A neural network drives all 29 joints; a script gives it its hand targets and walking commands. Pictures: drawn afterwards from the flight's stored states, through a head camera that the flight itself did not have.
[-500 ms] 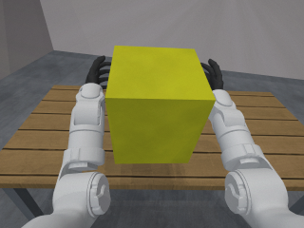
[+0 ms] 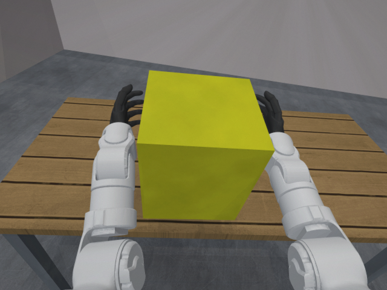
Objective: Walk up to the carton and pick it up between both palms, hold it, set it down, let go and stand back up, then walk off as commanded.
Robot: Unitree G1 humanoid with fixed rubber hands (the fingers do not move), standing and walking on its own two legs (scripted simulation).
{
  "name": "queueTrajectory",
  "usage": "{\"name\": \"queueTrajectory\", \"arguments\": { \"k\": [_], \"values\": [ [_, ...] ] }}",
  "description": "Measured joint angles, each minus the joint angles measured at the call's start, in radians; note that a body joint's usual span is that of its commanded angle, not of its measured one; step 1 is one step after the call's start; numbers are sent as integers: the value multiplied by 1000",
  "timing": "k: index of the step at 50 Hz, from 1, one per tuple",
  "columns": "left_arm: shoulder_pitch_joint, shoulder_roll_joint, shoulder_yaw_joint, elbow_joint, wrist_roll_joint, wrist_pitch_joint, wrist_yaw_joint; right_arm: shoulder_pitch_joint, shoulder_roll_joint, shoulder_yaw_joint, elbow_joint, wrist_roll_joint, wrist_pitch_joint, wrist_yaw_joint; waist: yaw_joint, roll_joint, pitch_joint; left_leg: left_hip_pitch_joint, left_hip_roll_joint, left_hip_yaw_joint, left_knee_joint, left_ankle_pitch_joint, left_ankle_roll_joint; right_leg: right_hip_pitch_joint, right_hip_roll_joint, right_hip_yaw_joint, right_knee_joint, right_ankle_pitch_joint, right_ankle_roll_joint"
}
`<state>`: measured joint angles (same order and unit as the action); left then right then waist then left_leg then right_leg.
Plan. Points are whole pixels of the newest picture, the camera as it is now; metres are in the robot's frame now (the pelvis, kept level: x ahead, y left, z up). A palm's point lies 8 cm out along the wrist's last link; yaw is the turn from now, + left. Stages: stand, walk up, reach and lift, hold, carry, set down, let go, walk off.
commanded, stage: set down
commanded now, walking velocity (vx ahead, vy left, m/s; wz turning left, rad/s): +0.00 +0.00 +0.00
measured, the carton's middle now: (195, 150) +0.38 -0.01 +0.14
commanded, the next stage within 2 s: none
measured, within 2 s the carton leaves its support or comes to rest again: rests again in 1.56 s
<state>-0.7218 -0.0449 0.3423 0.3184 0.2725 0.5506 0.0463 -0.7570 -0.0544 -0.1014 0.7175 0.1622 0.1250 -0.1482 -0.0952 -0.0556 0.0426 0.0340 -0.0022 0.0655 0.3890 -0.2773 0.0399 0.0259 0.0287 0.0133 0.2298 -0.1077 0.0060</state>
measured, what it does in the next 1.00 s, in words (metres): stands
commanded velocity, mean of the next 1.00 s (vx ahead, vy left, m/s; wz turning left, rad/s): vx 0.00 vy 0.00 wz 0.00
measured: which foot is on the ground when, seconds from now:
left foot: down 0.00-1.00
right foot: down 0.00-1.00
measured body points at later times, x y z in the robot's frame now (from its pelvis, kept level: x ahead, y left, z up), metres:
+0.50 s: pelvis +0.01 +0.00 +0.00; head -0.02 +0.03 +0.45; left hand +0.42 +0.13 +0.17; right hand +0.40 -0.18 +0.17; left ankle -0.03 +0.07 -0.75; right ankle +0.02 -0.14 -0.75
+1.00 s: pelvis +0.02 +0.00 +0.00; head +0.00 +0.03 +0.45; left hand +0.44 +0.12 +0.14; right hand +0.41 -0.18 +0.15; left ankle -0.03 +0.07 -0.75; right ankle +0.02 -0.14 -0.75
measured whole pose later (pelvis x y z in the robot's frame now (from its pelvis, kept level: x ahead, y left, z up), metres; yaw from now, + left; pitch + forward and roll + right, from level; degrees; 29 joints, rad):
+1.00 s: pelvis +0.02 +0.00 +0.00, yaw +0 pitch -6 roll -2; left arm -0.74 -0.02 0.34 0.61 0.27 0.33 0.03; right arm -0.72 0.00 -0.23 0.77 -0.01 0.07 -0.13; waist -0.10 -0.05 0.06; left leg 0.03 0.00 0.07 0.35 -0.28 0.04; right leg 0.01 0.03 0.01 0.23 -0.13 0.01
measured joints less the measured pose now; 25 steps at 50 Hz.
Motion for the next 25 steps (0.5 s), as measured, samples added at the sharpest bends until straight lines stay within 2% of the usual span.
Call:
{"name": "queueTrajectory", "arguments": {
  "k": [10, 25],
  "values": [
    [-27, -3, 0, 71, 23, -40, -3, 0, 0, -33, 28, -43, -22, 14, 0, 4, 12, 0, 0, 0, -2, 0, 0, -1, 0, -1, 0, -2, 0],
    [6, -3, 0, 126, 11, -119, -4, 19, 5, -35, 30, -69, -39, 15, 0, 14, 20, 0, 0, 0, -16, 0, 0, -7, 0, -2, 0, -9, 2]
  ]
}}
